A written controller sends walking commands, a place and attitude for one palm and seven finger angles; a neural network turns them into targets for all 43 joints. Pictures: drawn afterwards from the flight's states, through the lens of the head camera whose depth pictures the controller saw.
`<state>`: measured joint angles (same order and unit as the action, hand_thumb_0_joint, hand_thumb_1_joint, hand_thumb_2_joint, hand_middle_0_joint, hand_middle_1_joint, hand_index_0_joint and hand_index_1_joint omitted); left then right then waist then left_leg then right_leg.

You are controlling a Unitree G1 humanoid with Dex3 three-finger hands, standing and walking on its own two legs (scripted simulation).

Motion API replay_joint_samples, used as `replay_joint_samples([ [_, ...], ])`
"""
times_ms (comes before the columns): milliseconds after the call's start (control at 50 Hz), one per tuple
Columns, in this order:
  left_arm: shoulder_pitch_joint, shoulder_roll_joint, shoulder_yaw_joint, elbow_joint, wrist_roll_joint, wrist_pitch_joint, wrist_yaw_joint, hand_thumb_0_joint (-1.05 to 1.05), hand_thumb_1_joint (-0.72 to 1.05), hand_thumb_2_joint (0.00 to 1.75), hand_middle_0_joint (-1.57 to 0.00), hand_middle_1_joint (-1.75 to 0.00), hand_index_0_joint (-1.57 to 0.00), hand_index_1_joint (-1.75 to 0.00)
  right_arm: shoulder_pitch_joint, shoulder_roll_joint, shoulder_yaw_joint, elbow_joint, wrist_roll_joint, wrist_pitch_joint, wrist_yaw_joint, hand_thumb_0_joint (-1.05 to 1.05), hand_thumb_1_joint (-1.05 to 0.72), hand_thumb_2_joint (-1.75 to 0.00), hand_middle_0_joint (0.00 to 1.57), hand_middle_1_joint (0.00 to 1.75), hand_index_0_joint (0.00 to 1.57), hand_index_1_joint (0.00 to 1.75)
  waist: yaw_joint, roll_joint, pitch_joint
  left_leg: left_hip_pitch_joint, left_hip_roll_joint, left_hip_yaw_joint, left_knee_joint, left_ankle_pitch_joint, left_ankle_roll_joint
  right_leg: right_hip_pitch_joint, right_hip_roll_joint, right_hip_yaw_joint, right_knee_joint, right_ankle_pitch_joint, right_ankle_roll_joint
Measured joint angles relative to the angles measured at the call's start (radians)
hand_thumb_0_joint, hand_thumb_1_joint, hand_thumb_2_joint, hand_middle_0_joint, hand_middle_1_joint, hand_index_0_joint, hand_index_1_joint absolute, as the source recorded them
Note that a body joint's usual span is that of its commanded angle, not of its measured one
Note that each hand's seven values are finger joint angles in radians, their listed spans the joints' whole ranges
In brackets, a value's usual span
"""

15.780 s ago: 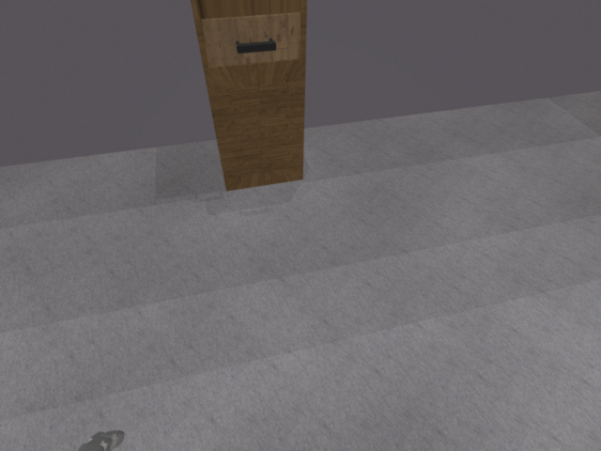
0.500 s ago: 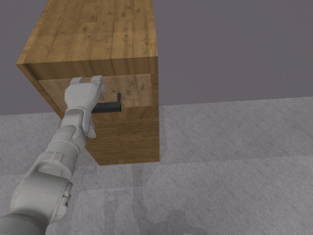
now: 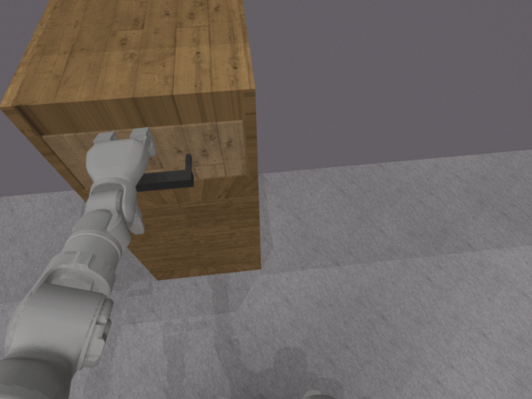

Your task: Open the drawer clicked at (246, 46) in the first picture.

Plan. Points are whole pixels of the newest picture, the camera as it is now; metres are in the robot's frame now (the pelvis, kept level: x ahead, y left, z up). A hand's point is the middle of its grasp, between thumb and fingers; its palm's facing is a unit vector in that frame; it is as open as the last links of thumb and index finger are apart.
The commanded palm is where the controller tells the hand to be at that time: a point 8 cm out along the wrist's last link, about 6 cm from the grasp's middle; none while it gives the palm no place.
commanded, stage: move the hooked fingers above the handle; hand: left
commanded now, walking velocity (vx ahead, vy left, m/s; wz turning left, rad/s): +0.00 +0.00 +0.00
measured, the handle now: (156, 171) +0.53 +0.19 -0.04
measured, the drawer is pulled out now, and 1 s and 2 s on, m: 0.00 0.00 0.00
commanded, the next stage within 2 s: none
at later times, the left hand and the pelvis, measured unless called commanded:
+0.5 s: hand (139, 176) +0.47 +0.19 +0.02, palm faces -0.09 -0.02 -1.00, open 13.7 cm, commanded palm +0.45 +0.19 +0.07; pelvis +0.00 +0.00 +0.00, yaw +0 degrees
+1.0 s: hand (145, 172) +0.48 +0.18 +0.02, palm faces -0.08 -0.02 -1.00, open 13.7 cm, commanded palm +0.46 +0.19 +0.07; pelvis +0.00 -0.01 +0.00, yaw +0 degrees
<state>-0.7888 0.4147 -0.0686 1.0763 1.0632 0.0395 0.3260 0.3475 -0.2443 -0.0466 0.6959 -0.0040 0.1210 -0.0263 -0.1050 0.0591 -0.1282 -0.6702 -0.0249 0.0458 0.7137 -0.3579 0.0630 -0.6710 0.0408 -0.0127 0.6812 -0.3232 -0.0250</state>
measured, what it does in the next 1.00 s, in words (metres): stands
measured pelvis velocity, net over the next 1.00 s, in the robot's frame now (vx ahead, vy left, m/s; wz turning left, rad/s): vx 0.00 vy -0.01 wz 0.00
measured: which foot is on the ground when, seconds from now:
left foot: down 0.00-1.00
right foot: down 0.00-1.00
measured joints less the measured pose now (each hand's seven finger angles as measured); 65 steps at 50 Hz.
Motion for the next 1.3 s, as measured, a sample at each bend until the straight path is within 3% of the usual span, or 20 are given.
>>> replay_joint_samples([
  [80, -0.001, -0.006, -0.039, -0.034, -0.006, -0.052, -0.014, 0.0, -0.49, 0.3, -0.32, -1.2, -0.33, -1.2, 0.003, -0.003, -0.01, 0.002, -0.005, -0.016, -0.002, 0.0, -0.9, -0.9, 0.21, 0.3, 0.21, 0.3, 0.01, -0.004, -0.001, -0.011, -0.007, -0.017, 0.013, -0.002, 0.0, -0.001, -0.007, -0.018, 0.006, -0.006, 0.0],
  [180, -0.032, -0.041, -0.051, -0.038, 0.007, -0.091, 0.029, 0.0, -0.49, 0.3, -0.32, -1.2, -0.33, -1.2, -0.011, -0.012, -0.013, 0.015, -0.017, -0.022, 0.008, 0.0, -0.9, -0.9, 0.21, 0.3, 0.21, 0.3, 0.007, -0.005, -0.011, -0.039, -0.012, -0.028, 0.046, -0.016, 0.001, -0.024, -0.013, -0.03, 0.035, -0.023, 0.001],
  [320, -0.061, -0.067, -0.008, 0.002, 0.024, -0.015, 0.104, 0.0, -0.49, 0.3, -0.36, -1.24, -0.35, -1.23, -0.031, -0.013, 0.001, 0.005, -0.022, -0.001, 0.02, 0.0, -0.9, -0.9, 0.21, 0.3, 0.21, 0.29, -0.006, 0.006, -0.025, -0.064, -0.006, -0.01, 0.062, -0.025, 0.003, -0.057, -0.007, -0.012, 0.056, -0.027, 0.003],
  [460, -0.05, -0.047, -0.003, 0.036, 0.005, 0.075, 0.039, 0.0, -0.49, 0.3, -0.34, -1.22, -0.35, -1.23, -0.029, 0.005, 0.016, -0.009, -0.003, 0.023, 0.006, 0.0, -0.9, -0.9, 0.21, 0.3, 0.21, 0.3, -0.008, 0.011, -0.015, -0.017, 0.0, 0.007, 0.017, -0.008, 0.002, -0.021, -0.001, 0.007, 0.02, -0.007, 0.003],
  [580, -0.01, -0.034, -0.046, -0.018, -0.015, -0.001, -0.025, 0.0, -0.49, 0.3, -0.33, -1.21, -0.33, -1.21, 0.005, 0.01, 0.007, -0.009, 0.0, 0.003, -0.007, 0.0, -0.9, -0.9, 0.21, 0.3, 0.21, 0.3, 0.006, 0.006, -0.001, 0.012, -0.003, -0.008, -0.002, 0.0, -0.002, 0.014, -0.002, -0.007, -0.002, -0.003, -0.002],
  [700, -0.004, -0.051, -0.037, -0.06, 0.017, -0.082, 0.033, 0.0, -0.49, 0.3, -0.32, -1.2, -0.33, -1.2, 0.005, -0.006, -0.005, 0.011, -0.015, -0.011, -0.003, 0.0, -0.9, -0.9, 0.21, 0.3, 0.21, 0.3, 0.005, 0.001, -0.008, -0.018, -0.006, -0.021, 0.028, -0.012, -0.006, -0.011, -0.006, -0.021, 0.028, -0.02, -0.006],
  [820, -0.043, -0.051, -0.006, -0.018, 0.025, -0.012, 0.108, 0.0, -0.49, 0.3, -0.34, -1.22, -0.33, -1.21, -0.025, -0.018, -0.006, 0.015, -0.02, -0.003, 0.008, 0.0, -0.9, -0.9, 0.21, 0.3, 0.21, 0.29, -0.004, 0.009, -0.011, -0.046, -0.002, -0.013, 0.043, -0.017, -0.008, -0.045, -0.002, -0.014, 0.047, -0.024, -0.008],
  [960, -0.049, -0.051, -0.008, 0.028, 0.001, 0.077, 0.037, 0.0, -0.49, 0.3, -0.34, -1.22, -0.34, -1.23, -0.038, -0.009, 0.009, 0.003, 0.0, 0.018, -0.002, 0.0, -0.9, -0.9, 0.21, 0.3, 0.21, 0.29, -0.005, 0.011, -0.014, 0.001, 0.005, -0.001, -0.003, -0.002, -0.012, -0.007, 0.005, 0.0, 0.01, -0.008, -0.011],
  [1040, -0.026, -0.023, -0.009, 0.018, -0.014, 0.048, -0.019, 0.0, -0.49, 0.3, -0.33, -1.21, -0.33, -1.22, -0.03, -0.003, 0.015, -0.015, 0.007, 0.009, -0.016, 0.0, -0.9, -0.9, 0.21, 0.3, 0.21, 0.3, -0.006, 0.005, -0.003, 0.022, 0.007, -0.003, -0.019, 0.004, -0.015, 0.015, 0.008, -0.001, -0.006, -0.002, -0.014],
  [1120, 0.004, -0.011, -0.023, -0.032, -0.008, -0.029, -0.041, 0.0, -0.49, 0.3, -0.32, -1.2, -0.33, -1.21, -0.013, -0.005, 0.007, -0.02, 0.003, -0.007, -0.023, 0.0, -0.9, -0.9, 0.21, 0.3, 0.21, 0.3, 0.003, 0.001, 0.002, 0.012, 0.005, -0.015, -0.01, 0.002, -0.018, 0.011, 0.006, -0.013, -0.002, -0.006, -0.017],
  [1220, 0.018, -0.02, -0.017, -0.075, 0.01, -0.098, 0.011, 0.0, -0.49, 0.3, -0.32, -1.2, -0.33, -1.2, -0.007, -0.013, -0.009, 0.001, -0.01, -0.016, -0.017, 0.0, -0.9, -0.9, 0.21, 0.3, 0.21, 0.3, 0.011, 0.0, -0.006, -0.021, 0.001, -0.026, 0.023, -0.012, -0.018, -0.017, 0.002, -0.025, 0.027, -0.023, -0.018],
  [1300, -0.01, -0.018, 0.001, -0.045, 0.023, -0.064, 0.07, 0.0, -0.49, 0.3, -0.32, -1.2, -0.33, -1.2, -0.022, -0.017, -0.009, 0.016, -0.016, -0.014, -0.007, 0.0, -0.9, -0.9, 0.21, 0.3, 0.21, 0.3, 0.002, 0.003, -0.012, -0.048, 0.0, -0.028, 0.045, -0.021, -0.017, -0.043, 0.0, -0.028, 0.049, -0.032, -0.017],
])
